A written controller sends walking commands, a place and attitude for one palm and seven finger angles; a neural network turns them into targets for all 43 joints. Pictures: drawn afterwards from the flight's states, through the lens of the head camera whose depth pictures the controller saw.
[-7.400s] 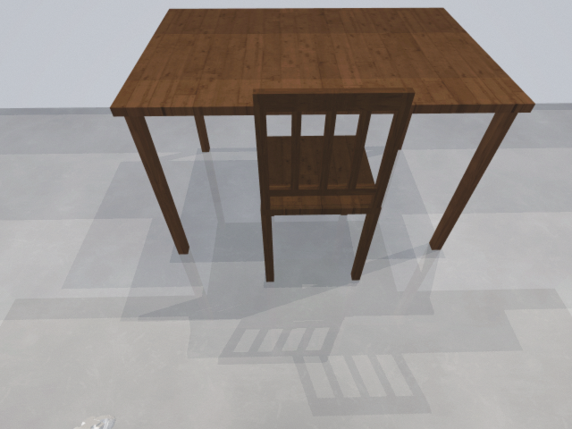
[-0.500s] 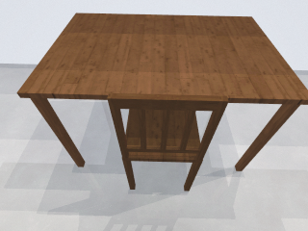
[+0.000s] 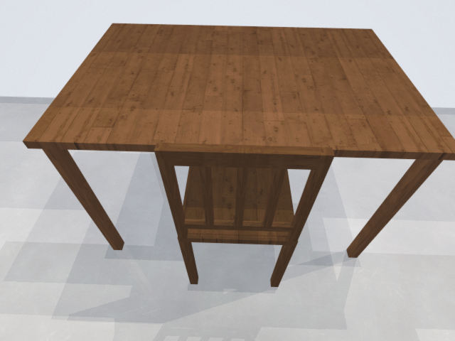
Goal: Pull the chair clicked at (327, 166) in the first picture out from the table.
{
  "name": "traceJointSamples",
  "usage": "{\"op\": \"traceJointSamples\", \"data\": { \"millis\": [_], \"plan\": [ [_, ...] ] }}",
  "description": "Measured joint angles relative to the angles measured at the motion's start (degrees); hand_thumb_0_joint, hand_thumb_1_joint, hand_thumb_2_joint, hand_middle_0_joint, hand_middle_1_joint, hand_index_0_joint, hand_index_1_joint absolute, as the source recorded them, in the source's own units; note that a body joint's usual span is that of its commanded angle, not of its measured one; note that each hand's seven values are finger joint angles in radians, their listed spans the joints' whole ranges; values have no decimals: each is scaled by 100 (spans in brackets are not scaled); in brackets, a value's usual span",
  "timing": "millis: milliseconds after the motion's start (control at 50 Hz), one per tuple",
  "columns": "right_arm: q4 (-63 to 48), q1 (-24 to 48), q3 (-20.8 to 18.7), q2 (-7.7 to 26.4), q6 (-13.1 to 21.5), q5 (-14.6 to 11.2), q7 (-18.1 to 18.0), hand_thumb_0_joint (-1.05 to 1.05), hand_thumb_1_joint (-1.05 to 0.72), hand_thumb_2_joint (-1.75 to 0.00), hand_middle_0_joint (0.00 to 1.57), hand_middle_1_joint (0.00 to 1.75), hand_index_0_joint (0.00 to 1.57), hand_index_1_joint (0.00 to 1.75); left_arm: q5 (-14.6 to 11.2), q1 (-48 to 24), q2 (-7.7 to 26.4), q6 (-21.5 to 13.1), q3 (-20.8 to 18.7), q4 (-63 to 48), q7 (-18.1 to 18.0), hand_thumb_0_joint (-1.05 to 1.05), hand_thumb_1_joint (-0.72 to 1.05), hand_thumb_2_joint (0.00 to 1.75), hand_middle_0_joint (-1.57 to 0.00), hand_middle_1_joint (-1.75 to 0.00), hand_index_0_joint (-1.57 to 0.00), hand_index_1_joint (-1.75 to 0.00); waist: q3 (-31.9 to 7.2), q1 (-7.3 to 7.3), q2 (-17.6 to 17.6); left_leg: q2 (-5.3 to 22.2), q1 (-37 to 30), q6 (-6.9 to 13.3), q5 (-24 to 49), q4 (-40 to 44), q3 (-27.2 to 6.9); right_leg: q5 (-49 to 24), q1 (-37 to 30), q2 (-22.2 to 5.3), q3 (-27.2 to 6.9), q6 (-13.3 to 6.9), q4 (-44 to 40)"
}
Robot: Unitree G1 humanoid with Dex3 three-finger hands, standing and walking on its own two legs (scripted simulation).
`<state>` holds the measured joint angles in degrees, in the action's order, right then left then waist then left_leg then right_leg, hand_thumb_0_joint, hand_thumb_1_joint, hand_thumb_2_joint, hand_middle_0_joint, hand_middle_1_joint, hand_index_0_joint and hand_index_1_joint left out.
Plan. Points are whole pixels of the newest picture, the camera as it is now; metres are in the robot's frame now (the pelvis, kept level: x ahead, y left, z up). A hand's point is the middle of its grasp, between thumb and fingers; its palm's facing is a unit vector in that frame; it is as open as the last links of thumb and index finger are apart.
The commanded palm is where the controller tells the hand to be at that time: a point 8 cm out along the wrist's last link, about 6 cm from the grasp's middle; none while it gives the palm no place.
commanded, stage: look again from close up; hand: left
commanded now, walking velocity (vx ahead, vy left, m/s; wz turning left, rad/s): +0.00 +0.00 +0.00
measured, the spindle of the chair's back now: (240, 197) +0.48 +0.00 -0.12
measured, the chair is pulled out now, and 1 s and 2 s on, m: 0.00 0.00 0.00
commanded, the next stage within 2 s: raise the hand toward the chair's back in 0.12 s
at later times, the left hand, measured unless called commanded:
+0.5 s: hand (145, 302) +0.19 +0.16 -0.02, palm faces +0.11 -0.99 +0.01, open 8.1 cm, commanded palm +0.11 +0.22 -0.07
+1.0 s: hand (137, 325) +0.16 +0.17 -0.07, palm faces -0.01 -1.00 -0.03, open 12.4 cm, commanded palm +0.13 +0.23 -0.06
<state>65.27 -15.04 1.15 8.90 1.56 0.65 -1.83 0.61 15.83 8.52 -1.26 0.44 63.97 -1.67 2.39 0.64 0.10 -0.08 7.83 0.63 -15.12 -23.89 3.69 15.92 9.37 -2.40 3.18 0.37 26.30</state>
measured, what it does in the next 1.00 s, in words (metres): lowers itself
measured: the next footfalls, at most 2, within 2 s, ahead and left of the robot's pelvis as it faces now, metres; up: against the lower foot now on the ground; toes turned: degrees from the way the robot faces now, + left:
none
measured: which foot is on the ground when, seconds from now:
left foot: down 0.00-1.00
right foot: down 0.00-1.00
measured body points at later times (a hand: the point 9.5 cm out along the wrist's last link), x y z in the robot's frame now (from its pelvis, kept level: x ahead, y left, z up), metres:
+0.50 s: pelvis -0.04 -0.01 -0.05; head -0.01 -0.01 +0.40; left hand +0.17 +0.21 -0.02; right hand +0.13 -0.27 -0.11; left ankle -0.02 +0.11 -0.74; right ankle -0.02 -0.12 -0.74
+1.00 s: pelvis -0.06 -0.01 -0.10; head +0.02 +0.00 +0.34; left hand +0.15 +0.23 -0.06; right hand +0.12 -0.22 -0.19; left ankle -0.02 +0.11 -0.74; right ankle -0.02 -0.12 -0.74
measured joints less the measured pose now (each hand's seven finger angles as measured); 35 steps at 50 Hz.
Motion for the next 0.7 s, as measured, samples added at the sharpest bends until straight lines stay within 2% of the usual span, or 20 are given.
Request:
{"op": "traceJointSamples", "data": {
  "millis": [240, 260, 280, 300, 340, 380, 400, 460, 520, 540, 580, 620, 700],
  "plan": [
    [0, -76, 2, -39, -30, -8, 13, 1, -92, -90, 20, 30, 20, 30, 17, 89, -84, -29, 17, 36, -33, 0, 90, 90, -20, -29, -20, -30, -4, 7, -45, 69, 98, -40, 10, -96, -50, -53, 10, 64, 53, -31, -54],
    [-235, -157, 25, -4, 2, -61, -12, 1, -93, -90, 20, 30, 20, 30, -192, 376, -57, 353, -13, -825, -89, 1, 92, 90, -20, -29, -20, -30, 40, 4, -52, 90, 157, -42, -35, -204, -50, -54, 49, 81, 54, -33, -6],
    [-491, -296, 33, 36, 218, -99, -89, 2, -93, -90, 21, 30, 20, 30, -346, 737, 20, 506, -83, -1850, -166, 3, 93, 90, -20, -29, -21, -30, 46, 44, -31, 87, 178, -37, -65, -249, -23, -26, 108, 75, 25, -42, 87],
    [-697, -411, 13, 90, 489, -157, -155, 2, -93, -90, 21, 30, 20, 30, -467, 1032, 92, 344, -85, -2655, -281, 4, 94, 90, -20, -29, -21, -30, -14, 47, -33, 76, 241, -31, -88, -306, -18, 17, 188, 59, 19, -45, 188],
    [-1110, -521, -61, 247, 919, -261, -225, 2, -93, -90, 21, 30, 21, 30, -715, 1293, 147, 103, -51, -3884, -429, 4, 94, 89, -20, -29, -20, -30, -137, -47, -118, 38, 453, -17, -148, -527, -101, 114, 345, 7, 98, -33, 389],
    [-1519, -448, -123, 426, 1211, -234, -253, 2, -93, -90, 21, 30, 20, 30, -862, 1200, 122, -313, -79, -4699, -389, 4, 91, 88, -19, -29, -20, -29, -279, -162, -189, 1, 836, 2, -242, -883, -190, 228, 668, -51, 182, -20, 706],
    [-1710, -358, -158, 498, 1314, -192, -252, 2, -92, -90, 21, 30, 20, 30, -899, 1053, 94, -628, -134, -4925, -309, 4, 89, 88, -19, -29, -19, -29, -390, -208, -193, -9, 1109, 5, -304, -1109, -212, 301, 932, -75, 200, -21, 933],
    [-2262, 18, -308, 616, 1516, -93, -138, 1, -92, -90, 21, 30, 20, 30, -1035, 466, -32, -1783, -377, -5087, 220, 3, 83, 86, -18, -28, -19, -28, -720, -225, -83, 31, 2053, -21, -563, -1922, -163, 564, 1919, -84, 131, -63, 1781],
    [-2798, 397, -469, 632, 1569, -43, 74, 1, -91, -90, 20, 30, 20, 30, -1133, 204, -127, -2969, -567, -5114, 1041, 2, 76, 83, -18, -27, -18, -28, -995, -184, 130, 129, 3000, -55, -921, -2853, -94, 876, 2921, -34, 29, -108, 2725],
    [-2980, 505, -517, 634, 1540, -48, 135, 1, -91, -90, 20, 30, 20, 30, -1135, 206, -129, -3229, -603, -5139, 1281, 2, 74, 82, -18, -26, -18, -27, -1044, -167, 188, 159, 3270, -72, -1034, -3157, -90, 985, 3196, -18, 16, -138, 3022],
    [-3340, 682, -568, 659, 1420, -86, 193, 1, -91, -90, 20, 30, 20, 30, -1172, 340, -104, -3349, -608, -5270, 1601, 1, 69, 81, -17, -26, -18, -27, -1076, -107, 251, 196, 3694, -85, -1139, -3661, -125, 1185, 3617, 7, 17, -172, 3535],
    [-3637, 799, -567, 664, 1276, -138, 166, 1, -91, -90, 20, 30, 20, 30, -1215, 551, -46, -3117, -585, -5410, 1709, 1, 64, 79, -17, -25, -18, -26, -1065, -32, 288, 206, 3997, -104, -1372, -4065, -164, 1340, 3897, 0, 41, -187, 3901],
    [-3977, 860, -456, 582, 1111, -154, 44, 1, -91, -90, 20, 30, 20, 30, -1237, 1039, 87, -2611, -646, -5885, 1471, 1, 54, 75, -17, -24, -17, -25, -1003, 118, 187, 239, 4395, -136, -1551, -4528, -353, 1485, 4169, 20, 212, -230, 4229]
  ]
}}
